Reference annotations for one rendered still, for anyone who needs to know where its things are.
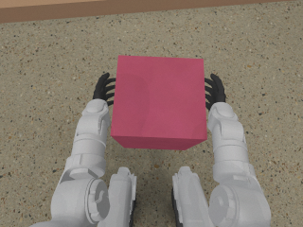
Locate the robot left forearm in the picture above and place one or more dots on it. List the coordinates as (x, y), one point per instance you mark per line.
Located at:
(87, 155)

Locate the right robot hand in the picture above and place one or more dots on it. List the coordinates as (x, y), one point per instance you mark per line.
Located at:
(216, 92)

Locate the left robot hand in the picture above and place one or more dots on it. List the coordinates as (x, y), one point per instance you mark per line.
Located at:
(101, 89)

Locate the right robot shin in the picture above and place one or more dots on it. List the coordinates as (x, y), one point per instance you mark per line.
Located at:
(178, 204)

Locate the robot right forearm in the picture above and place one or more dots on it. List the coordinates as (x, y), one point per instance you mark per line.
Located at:
(231, 161)

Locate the carton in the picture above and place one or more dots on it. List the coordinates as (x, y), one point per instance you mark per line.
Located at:
(159, 102)

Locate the robot right upper arm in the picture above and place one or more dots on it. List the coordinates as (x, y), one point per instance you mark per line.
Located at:
(236, 206)

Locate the robot left thigh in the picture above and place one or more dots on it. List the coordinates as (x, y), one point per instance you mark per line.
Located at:
(121, 193)

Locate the robot left upper arm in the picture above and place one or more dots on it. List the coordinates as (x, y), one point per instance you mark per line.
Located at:
(78, 203)

